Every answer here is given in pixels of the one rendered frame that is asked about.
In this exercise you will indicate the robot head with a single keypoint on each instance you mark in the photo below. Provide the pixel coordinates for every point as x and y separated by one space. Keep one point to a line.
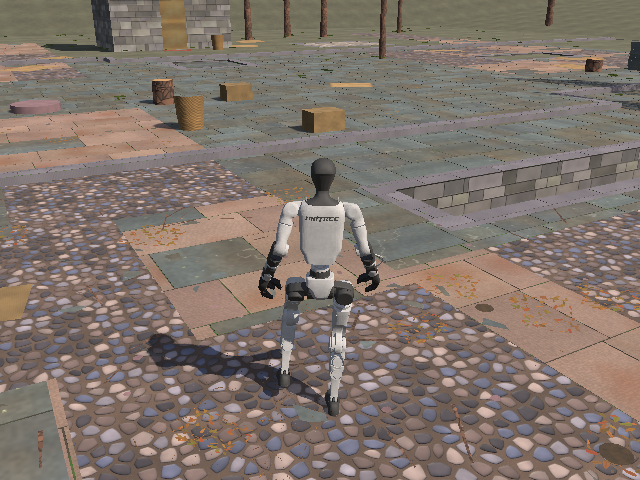
323 171

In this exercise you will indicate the left robot forearm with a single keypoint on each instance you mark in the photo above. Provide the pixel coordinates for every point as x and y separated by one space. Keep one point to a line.
271 264

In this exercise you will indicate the robot right upper arm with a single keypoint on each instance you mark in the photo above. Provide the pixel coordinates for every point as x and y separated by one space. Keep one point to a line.
353 212

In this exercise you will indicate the robot right thigh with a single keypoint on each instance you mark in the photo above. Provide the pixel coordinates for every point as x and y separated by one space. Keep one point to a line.
342 303

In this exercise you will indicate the left robot hand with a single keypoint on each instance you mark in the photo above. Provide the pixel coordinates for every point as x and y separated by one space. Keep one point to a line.
268 284

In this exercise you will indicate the right robot hand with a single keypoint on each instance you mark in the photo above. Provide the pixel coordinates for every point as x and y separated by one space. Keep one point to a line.
365 277

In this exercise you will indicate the right robot forearm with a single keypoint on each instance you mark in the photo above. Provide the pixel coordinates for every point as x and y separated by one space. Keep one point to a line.
370 263

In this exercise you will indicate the robot left upper arm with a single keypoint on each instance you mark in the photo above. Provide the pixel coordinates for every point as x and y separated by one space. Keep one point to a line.
289 211

